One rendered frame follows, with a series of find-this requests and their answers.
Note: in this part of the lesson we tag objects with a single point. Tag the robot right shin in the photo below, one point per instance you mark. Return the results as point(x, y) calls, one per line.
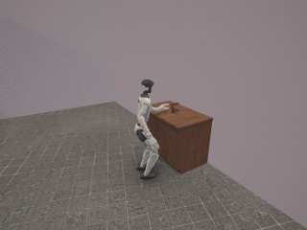
point(150, 163)

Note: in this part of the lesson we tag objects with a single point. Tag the robot right hand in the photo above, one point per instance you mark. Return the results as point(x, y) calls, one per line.
point(153, 143)

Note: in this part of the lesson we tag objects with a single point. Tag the robot left hand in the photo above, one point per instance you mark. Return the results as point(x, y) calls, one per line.
point(163, 107)

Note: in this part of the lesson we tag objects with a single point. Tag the counter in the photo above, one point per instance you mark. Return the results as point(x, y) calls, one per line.
point(183, 136)

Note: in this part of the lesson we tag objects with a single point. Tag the robot right forearm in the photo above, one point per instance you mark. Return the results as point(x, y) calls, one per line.
point(144, 127)

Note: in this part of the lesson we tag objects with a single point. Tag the right robot upper arm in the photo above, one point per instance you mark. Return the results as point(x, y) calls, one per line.
point(145, 104)

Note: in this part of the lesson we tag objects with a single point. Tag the robot left forearm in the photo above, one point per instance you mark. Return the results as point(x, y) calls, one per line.
point(156, 109)

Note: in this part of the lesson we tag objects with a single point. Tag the robot torso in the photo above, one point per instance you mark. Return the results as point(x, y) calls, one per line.
point(146, 115)

